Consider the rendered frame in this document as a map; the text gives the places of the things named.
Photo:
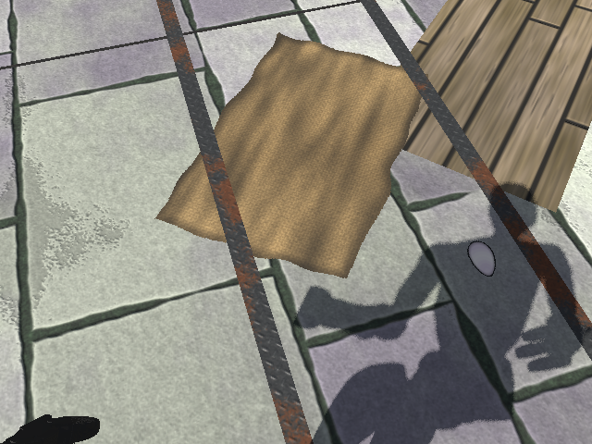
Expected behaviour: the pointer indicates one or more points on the robot left hand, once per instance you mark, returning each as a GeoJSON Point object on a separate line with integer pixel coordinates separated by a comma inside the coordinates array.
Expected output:
{"type": "Point", "coordinates": [61, 430]}

